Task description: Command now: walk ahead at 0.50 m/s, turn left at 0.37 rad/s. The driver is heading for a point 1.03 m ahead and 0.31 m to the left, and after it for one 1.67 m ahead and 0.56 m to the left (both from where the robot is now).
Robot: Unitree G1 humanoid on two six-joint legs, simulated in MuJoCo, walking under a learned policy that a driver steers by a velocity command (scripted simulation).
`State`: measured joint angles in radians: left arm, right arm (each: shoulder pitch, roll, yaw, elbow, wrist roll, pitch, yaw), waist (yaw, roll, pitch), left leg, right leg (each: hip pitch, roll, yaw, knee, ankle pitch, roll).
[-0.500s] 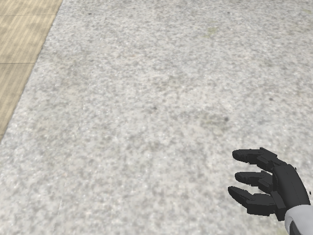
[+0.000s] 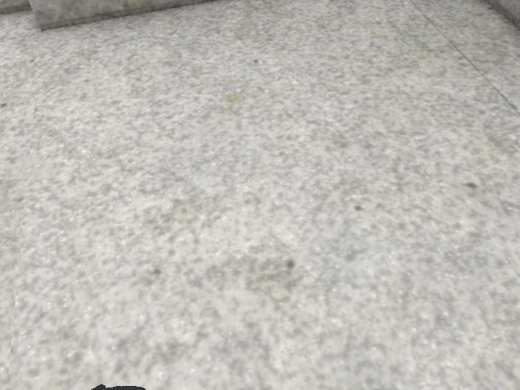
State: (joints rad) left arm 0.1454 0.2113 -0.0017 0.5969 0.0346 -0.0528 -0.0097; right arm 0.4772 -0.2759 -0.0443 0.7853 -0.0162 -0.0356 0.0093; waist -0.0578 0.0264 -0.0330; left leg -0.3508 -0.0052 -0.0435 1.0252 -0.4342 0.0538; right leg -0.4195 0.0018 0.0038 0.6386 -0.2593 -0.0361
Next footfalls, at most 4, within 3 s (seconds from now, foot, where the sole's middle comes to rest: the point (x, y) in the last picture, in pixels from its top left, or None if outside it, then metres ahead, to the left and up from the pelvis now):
0.42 left None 0.36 0.15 -0.76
0.94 right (227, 321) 0.71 0.13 -0.76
1.42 left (123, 298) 0.81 0.43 -0.76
1.90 right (170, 224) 1.07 0.30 -0.76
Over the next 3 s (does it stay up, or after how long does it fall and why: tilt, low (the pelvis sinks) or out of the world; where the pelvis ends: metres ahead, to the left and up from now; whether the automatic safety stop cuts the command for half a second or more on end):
stays up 0.96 0.34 0.02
